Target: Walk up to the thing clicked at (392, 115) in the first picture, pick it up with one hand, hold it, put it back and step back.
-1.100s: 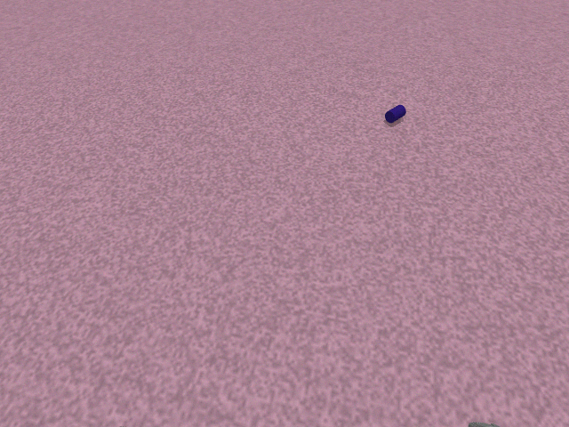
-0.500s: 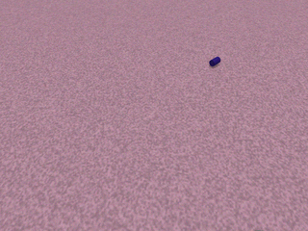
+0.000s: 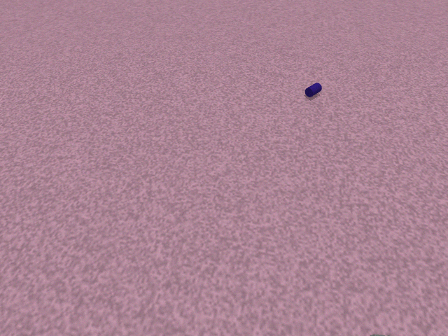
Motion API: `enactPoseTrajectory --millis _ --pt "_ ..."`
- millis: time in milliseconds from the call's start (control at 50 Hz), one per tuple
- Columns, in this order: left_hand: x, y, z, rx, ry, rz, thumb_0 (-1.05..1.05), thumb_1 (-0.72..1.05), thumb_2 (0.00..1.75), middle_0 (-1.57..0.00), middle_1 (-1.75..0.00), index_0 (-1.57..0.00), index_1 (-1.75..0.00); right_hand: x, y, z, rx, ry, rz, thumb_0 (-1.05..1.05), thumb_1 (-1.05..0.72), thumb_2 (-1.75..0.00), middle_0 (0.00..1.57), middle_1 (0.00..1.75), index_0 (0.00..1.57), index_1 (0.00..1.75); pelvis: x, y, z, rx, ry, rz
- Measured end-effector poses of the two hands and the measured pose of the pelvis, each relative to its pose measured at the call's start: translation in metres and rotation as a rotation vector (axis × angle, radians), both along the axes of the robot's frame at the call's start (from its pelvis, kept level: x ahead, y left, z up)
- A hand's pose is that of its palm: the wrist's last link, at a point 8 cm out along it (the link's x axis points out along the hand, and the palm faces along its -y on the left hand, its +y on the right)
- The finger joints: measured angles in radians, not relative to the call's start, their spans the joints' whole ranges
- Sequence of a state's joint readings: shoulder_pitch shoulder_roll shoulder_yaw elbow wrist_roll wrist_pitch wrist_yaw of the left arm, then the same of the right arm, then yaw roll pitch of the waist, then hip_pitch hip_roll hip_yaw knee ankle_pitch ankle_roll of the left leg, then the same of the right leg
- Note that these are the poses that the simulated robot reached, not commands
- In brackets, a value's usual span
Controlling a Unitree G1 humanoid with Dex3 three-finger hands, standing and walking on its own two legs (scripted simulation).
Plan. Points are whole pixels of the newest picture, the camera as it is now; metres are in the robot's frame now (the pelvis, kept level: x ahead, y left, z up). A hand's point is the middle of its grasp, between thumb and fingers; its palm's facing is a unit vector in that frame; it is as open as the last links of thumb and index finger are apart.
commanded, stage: stand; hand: left
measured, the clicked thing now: (313, 89) +1.79 -0.66 -0.75
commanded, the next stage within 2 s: walk up in 0.02 s
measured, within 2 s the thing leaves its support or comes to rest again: neither
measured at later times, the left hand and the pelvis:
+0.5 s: hand (158, 310) +0.18 +0.16 -0.14, palm faces +0.21 -0.91 -0.35, open 7.3 cm; pelvis +0.12 -0.14 -0.02, yaw +13 degrees
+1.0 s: hand (204, 252) +0.32 +0.07 -0.18, palm faces +0.32 -0.91 -0.27, open 7.4 cm; pelvis +0.36 -0.21 -0.03, yaw +22 degrees
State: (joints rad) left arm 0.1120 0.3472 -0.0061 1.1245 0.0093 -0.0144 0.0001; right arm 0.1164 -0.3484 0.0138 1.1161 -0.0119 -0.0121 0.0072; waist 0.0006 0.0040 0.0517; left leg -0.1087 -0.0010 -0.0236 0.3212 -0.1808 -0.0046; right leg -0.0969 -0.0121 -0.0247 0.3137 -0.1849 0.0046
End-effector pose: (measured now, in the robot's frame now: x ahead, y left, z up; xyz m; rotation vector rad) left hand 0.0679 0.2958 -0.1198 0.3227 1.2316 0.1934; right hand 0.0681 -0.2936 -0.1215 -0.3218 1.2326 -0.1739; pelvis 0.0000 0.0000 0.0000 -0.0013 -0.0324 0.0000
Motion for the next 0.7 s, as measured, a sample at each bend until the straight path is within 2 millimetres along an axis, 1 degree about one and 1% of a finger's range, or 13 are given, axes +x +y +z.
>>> enactPoseTrajectory --millis 60,140,200,240,300,360,400,420,460,520,580,640,700 --pt "0.003 0.004 0.0 -0.021 -0.015 0.014 0.0 0.9 0.9 -0.21 -0.29 -0.21 -0.3 0.0 -0.003 0.001 0.0 -0.02 0.003 0.01 -0.9 -0.9 0.2 0.3 0.21 0.3 0.001 -0.001 -0.002 -0.002 0.011 0.018" --pt "0.019 0.019 0.002 -0.016 -0.092 0.046 0.01 0.9 0.9 -0.21 -0.3 -0.21 -0.3 -0.006 -0.028 0.009 -0.058 -0.019 0.032 0.01 -0.9 -0.9 0.21 0.3 0.21 0.3 0.006 -0.014 -0.01 0.022 0.034 0.063" --pt "0.036 0.021 0.01 0.004 -0.149 0.058 0.01 0.9 0.9 -0.21 -0.29 -0.21 -0.3 -0.01 -0.058 0.019 -0.116 0.012 0.043 0.01 -0.9 -0.9 0.21 0.3 0.21 0.3 0.017 -0.031 -0.011 0.038 0.037 0.083" --pt "0.048 0.016 0.014 0.015 -0.169 0.056 0.01 0.91 0.9 -0.2 -0.29 -0.2 -0.3 -0.007 -0.081 0.026 -0.15 0.026 0.048 0.01 -0.9 -0.9 0.21 0.3 0.21 0.3 0.027 -0.044 -0.012 0.04 0.035 0.093" --pt "0.071 0.001 0.019 0.029 -0.189 0.047 0.01 0.91 0.9 -0.2 -0.29 -0.2 -0.3 0.005 -0.119 0.031 -0.191 0.034 0.059 0.01 -0.89 -0.9 0.21 0.3 0.21 0.3 0.045 -0.068 -0.015 0.04 0.029 0.109" --pt "0.097 -0.024 0.021 0.044 -0.221 0.047 0.01 0.91 0.9 -0.2 -0.29 -0.2 -0.3 0.029 -0.161 0.028 -0.219 0.035 0.071 0.01 -0.89 -0.9 0.21 0.3 0.21 0.3 0.068 -0.097 -0.022 0.041 0.025 0.125" --pt "0.109 -0.045 0.019 0.056 -0.256 0.061 0.01 0.91 0.9 -0.2 -0.29 -0.2 -0.3 0.055 -0.19 0.019 -0.242 0.041 0.092 0.01 -0.89 -0.9 0.21 0.3 0.21 0.3 0.084 -0.117 -0.031 0.016 0.017 0.148" --pt "0.111 -0.056 0.018 0.061 -0.276 0.069 0.0 0.91 0.9 -0.2 -0.29 -0.2 -0.3 0.071 -0.201 0.014 -0.254 0.045 0.105 0.01 -0.89 -0.9 0.21 0.3 0.21 0.3 0.091 -0.125 -0.035 0.004 0.012 0.169" --pt "0.104 -0.077 0.017 0.051 -0.283 0.111 0.0 0.91 0.9 -0.2 -0.29 -0.2 -0.3 0.109 -0.209 0.011 -0.254 0.036 0.134 0.01 -0.9 -0.9 0.2 0.3 0.21 0.3 0.104 -0.136 -0.033 0.002 0.003 0.202" --pt "0.084 -0.106 0.018 0.018 -0.219 0.186 0.0 0.91 0.9 -0.2 -0.29 -0.21 -0.3 0.173 -0.204 0.018 -0.199 -0.039 0.196 0.01 -0.9 -0.9 0.2 0.29 0.2 0.3 0.127 -0.147 -0.019 0.005 -0.004 0.23" --pt "0.064 -0.125 0.015 -0.001 -0.143 0.266 0.0 0.9 0.9 -0.21 -0.3 -0.21 -0.3 0.235 -0.191 0.028 -0.147 -0.118 0.285 0.01 -0.9 -0.9 0.2 0.29 0.2 0.3 0.154 -0.158 -0.01 0.004 -0.003 0.255" --pt "0.05 -0.139 0.007 -0.01 -0.076 0.338 0.0 0.9 0.9 -0.21 -0.3 -0.21 -0.3 0.291 -0.178 0.036 -0.125 -0.159 0.368 0.01 -0.9 -0.9 0.2 0.29 0.2 0.3 0.182 -0.167 -0.01 -0.007 -0.002 0.281" --pt "0.044 -0.149 -0.006 -0.021 -0.017 0.397 0.0 0.9 0.9 -0.21 -0.3 -0.21 -0.3 0.343 -0.164 0.04 -0.125 -0.184 0.435 0.01 -0.9 -0.9 0.2 0.3 0.21 0.3 0.213 -0.173 -0.014 -0.02 -0.005 0.308"
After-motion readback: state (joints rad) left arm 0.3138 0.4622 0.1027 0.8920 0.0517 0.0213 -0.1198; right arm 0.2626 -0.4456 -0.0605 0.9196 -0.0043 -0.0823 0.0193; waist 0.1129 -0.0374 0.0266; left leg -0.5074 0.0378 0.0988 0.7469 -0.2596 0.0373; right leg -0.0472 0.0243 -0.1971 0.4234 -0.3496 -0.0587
